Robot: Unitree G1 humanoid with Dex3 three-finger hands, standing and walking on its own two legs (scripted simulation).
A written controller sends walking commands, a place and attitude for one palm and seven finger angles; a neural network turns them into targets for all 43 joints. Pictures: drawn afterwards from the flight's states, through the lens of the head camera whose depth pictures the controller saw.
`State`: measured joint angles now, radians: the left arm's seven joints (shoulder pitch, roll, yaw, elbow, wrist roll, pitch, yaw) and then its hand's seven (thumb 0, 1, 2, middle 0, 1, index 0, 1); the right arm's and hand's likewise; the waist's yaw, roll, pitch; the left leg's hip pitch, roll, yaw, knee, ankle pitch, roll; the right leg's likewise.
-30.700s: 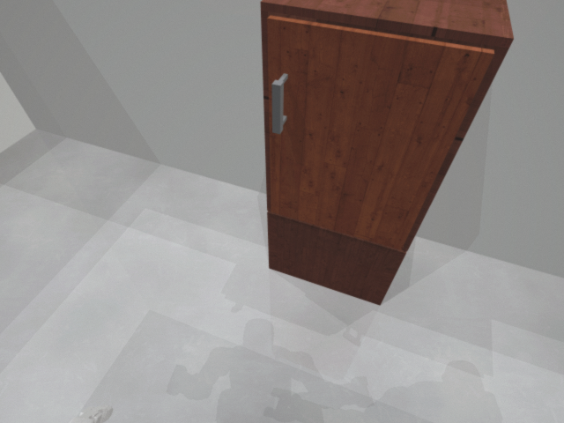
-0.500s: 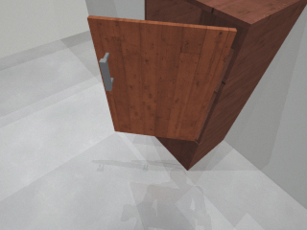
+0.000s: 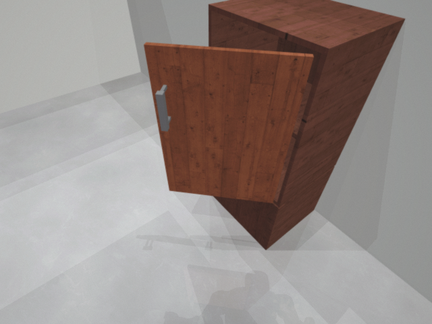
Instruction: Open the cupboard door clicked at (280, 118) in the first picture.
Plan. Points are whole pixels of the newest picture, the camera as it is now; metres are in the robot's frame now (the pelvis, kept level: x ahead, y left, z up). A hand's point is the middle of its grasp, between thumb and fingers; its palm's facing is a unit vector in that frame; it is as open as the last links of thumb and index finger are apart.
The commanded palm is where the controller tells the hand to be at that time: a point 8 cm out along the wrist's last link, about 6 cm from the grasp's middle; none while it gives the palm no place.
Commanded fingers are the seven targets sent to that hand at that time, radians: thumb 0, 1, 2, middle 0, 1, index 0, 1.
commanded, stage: come to a stop and stand still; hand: left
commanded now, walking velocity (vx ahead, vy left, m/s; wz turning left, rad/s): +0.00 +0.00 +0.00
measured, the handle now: (164, 108) +0.67 +0.19 +0.05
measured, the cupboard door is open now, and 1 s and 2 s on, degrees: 44 44 44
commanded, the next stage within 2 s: look again from close up in 0.46 s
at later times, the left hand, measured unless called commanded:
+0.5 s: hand out of the picture +0.02 +0.23 -0.17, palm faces -0.02 -0.96 -0.26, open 7.4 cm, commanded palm none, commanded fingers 0.00 0.90 0.90 -0.20 -0.30 -0.20 -0.30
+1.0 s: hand out of the picture +0.03 +0.26 -0.16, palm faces -0.01 -0.95 -0.30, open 7.4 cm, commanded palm none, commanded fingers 0.00 0.90 0.90 -0.20 -0.30 -0.20 -0.30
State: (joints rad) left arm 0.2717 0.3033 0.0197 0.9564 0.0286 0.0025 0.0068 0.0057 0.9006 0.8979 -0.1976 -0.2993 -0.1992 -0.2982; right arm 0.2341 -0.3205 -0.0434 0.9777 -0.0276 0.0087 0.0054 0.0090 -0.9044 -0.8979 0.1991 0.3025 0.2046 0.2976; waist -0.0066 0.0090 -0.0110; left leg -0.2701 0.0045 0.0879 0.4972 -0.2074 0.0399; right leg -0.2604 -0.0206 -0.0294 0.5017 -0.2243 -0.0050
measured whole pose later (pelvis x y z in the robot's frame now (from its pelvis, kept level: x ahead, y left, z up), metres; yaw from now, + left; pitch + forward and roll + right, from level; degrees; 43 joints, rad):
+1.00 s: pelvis +0.01 +0.03 +0.01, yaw +1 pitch -2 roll +0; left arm 0.26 0.31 0.00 1.09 0.03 0.00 0.01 0.00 0.90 0.90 -0.20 -0.30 -0.20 -0.30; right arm 0.17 -0.30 -0.03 1.10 -0.01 0.00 0.01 0.01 -0.90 -0.90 0.20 0.30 0.20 0.30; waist 0.00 -0.02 0.02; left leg -0.21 -0.05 0.08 0.38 -0.15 0.07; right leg -0.20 -0.05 0.00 0.39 -0.16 0.03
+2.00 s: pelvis +0.11 +0.01 +0.00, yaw -6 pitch +0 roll -1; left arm 0.21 0.17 0.02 1.03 0.02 0.00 0.06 0.00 0.91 0.90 -0.19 -0.30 -0.20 -0.30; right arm 0.27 -0.13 -0.03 1.09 -0.01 0.01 -0.03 0.01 -0.91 -0.90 0.20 0.30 0.20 0.30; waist -0.03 0.00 0.06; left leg -0.15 0.02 0.15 0.54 -0.39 0.03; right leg -0.27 -0.01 -0.06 0.56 -0.27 0.00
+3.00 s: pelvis +0.10 -0.01 +0.00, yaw -6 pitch -1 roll +1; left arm 0.27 0.15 -0.01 1.13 0.01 -0.02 0.04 0.02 0.93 0.90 -0.20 -0.30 -0.20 -0.30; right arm 0.29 -0.13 0.02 1.14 -0.01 -0.02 -0.03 0.01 -0.91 -0.90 0.20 0.30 0.20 0.30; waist 0.00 0.02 0.05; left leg -0.08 0.02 0.15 0.41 -0.31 0.01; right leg -0.23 0.00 -0.06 0.48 -0.24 -0.03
